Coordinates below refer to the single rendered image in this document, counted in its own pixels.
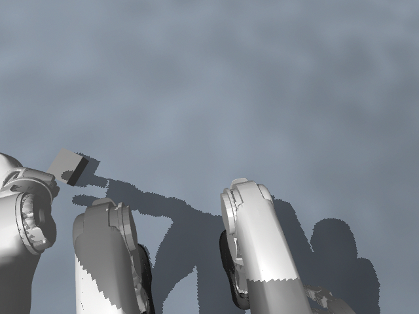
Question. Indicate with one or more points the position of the left robot foot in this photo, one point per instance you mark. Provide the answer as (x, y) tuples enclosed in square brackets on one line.
[(146, 279)]

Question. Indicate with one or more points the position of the small box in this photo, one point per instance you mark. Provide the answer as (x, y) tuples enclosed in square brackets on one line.
[(67, 167)]

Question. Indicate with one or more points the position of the right robot hand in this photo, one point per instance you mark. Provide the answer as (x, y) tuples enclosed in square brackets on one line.
[(325, 299)]

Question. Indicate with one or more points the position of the left robot hand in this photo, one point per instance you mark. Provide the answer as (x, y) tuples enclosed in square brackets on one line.
[(8, 162)]

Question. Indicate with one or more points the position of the right robot foot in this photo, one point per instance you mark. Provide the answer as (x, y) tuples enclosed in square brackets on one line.
[(241, 300)]

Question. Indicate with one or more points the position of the left robot arm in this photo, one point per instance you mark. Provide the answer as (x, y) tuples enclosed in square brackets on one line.
[(26, 230)]

